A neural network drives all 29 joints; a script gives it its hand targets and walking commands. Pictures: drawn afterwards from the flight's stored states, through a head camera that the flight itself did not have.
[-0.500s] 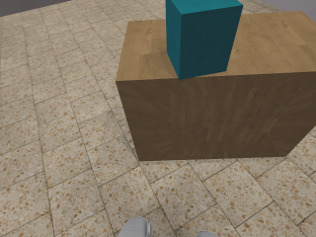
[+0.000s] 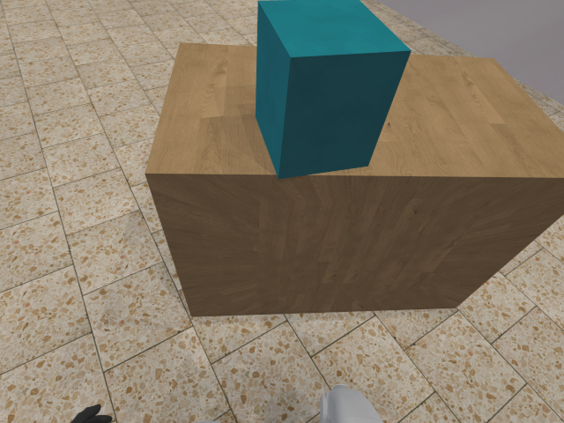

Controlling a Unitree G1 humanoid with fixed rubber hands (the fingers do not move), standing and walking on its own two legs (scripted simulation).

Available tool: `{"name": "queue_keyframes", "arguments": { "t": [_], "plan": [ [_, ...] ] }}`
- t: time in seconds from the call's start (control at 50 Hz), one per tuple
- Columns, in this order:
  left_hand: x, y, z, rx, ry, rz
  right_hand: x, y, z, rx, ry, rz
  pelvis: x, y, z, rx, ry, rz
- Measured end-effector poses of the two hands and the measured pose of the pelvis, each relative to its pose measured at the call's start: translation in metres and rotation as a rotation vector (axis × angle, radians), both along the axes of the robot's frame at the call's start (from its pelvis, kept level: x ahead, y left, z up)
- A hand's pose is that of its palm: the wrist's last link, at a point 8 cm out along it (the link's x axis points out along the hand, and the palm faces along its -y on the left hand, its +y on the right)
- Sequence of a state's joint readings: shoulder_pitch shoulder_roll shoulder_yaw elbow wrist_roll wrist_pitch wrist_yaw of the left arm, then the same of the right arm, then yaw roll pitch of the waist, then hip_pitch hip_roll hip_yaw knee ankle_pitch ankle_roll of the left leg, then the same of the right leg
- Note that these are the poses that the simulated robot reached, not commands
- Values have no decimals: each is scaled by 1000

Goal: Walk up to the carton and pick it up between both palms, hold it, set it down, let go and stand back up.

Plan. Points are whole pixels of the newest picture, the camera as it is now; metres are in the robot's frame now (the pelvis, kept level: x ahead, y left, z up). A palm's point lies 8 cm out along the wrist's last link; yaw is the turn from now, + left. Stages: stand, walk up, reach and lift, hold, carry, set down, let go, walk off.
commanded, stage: walk up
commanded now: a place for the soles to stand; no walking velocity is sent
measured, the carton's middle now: (317, 90) +0.68 -0.03 +0.10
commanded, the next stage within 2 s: none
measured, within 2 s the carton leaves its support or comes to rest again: neither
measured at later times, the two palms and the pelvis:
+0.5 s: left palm out of the picture +0.06 +0.28 -0.09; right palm out of the picture +0.06 -0.37 -0.11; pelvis -0.01 -0.05 -0.01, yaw +3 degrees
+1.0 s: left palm out of the picture +0.03 +0.27 -0.08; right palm out of the picture +0.07 -0.37 -0.09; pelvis -0.03 -0.05 +0.00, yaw +8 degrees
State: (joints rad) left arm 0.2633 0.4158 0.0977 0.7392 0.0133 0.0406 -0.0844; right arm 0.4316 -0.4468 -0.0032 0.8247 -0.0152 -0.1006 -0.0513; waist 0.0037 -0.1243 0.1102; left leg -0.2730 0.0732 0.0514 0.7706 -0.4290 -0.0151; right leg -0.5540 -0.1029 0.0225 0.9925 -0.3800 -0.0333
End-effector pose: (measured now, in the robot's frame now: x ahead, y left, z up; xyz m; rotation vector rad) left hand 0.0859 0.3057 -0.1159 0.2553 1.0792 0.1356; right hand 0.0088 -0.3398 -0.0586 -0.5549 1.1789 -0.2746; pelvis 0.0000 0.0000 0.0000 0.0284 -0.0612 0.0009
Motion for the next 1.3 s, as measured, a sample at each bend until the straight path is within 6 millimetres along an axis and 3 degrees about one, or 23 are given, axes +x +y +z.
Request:
{"name": "queue_keyframes", "arguments": {
  "t": [0.12, 0.18, 0.24, 0.4, 0.62, 0.7, 0.78, 0.94, 1.1, 1.22, 1.3],
  "plan": [
    [0, -25, 17, 108, 6, 44, 44, -25, -44, 96, -8, 45, 12, -38, -10, -10, 7, 24],
    [-4, -32, 33, 149, 13, 53, 65, -28, -54, 140, -44, 63, 12, -48, -6, 4, 10, 28],
    [-6, -35, 44, 190, 7, 60, 73, -30, -62, 172, -65, 71, 10, -55, -5, 11, 7, 30],
    [-16, -36, 44, 202, -18, 70, 59, -33, -68, 177, -35, 60, -2, -58, -9, -4, -9, 34],
    [-43, -21, 11, 86, -43, 111, 34, -16, -33, 97, -15, 90, -27, -32, -7, -38, -28, 84],
    [-58, -19, 5, 61, -12, 137, 41, -17, -15, 60, 6, 119, -31, -32, -1, -65, 8, 117],
    [-67, -24, -2, 51, 31, 146, 48, -20, -12, 53, 0, 135, -31, -36, 0, -63, 29, 121],
    [-59, -39, 19, 99, -24, 130, 56, -31, -27, 110, -15, 140, -26, -55, 1, -53, 21, 122],
    [-65, -21, 46, 168, -52, 153, 70, -10, -43, 182, -35, 174, -25, -45, 5, -29, 2, 149],
    [-65, -4, 37, 158, -62, 146, 63, 12, -46, 192, -61, 162, -31, -28, -1, -32, -22, 139],
    [-70, -8, 31, 130, -49, 142, 56, 7, -35, 167, -63, 157, -37, -29, 3, -45, -22, 134]
  ]
}}
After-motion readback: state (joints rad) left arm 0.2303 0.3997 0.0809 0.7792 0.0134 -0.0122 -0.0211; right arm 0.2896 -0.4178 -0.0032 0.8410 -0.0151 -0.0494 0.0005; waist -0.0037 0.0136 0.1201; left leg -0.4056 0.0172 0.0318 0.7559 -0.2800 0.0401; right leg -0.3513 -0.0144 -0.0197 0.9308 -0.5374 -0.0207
